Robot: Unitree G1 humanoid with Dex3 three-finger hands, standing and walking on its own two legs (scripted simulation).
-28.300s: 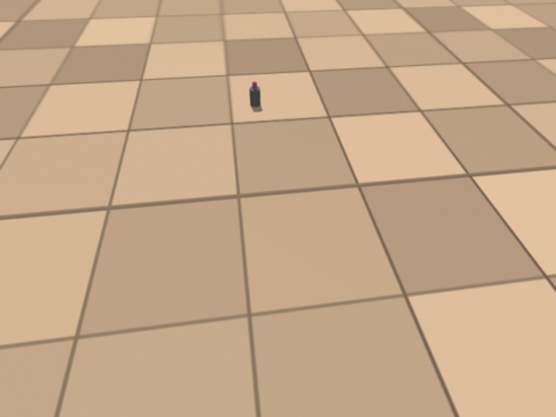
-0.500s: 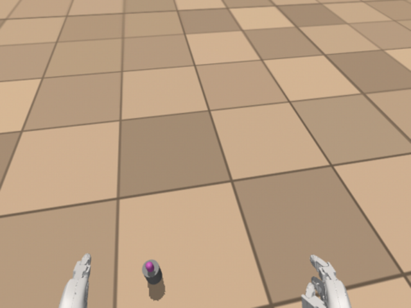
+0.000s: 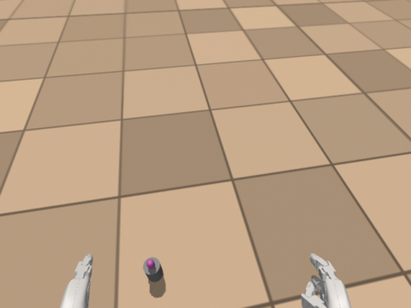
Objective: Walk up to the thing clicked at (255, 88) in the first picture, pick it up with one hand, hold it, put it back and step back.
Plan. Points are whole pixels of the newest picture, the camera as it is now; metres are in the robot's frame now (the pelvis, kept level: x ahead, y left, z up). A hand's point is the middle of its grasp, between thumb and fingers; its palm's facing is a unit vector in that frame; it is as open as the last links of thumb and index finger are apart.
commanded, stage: home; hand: left
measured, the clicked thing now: (152, 268) +0.39 +0.22 -0.64
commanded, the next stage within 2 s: stand in 0.60 s
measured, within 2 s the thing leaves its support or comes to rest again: neither
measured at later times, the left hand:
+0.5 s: hand (111, 296) +0.17 +0.18 -0.06, palm faces +0.12 -0.95 -0.28, open 17.4 cm
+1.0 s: hand (110, 299) +0.17 +0.18 -0.06, palm faces +0.12 -0.95 -0.28, open 13.0 cm
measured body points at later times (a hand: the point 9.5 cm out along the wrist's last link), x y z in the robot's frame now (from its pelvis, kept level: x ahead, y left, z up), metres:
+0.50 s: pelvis +0.01 +0.00 +0.00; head +0.03 +0.00 +0.45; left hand +0.17 +0.23 -0.04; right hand +0.17 -0.24 -0.07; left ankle +0.01 +0.13 -0.69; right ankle +0.00 -0.13 -0.69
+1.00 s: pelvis +0.00 +0.00 +0.00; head +0.03 +0.01 +0.45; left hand +0.16 +0.23 -0.04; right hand +0.17 -0.24 -0.07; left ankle +0.01 +0.13 -0.69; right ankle +0.00 -0.13 -0.69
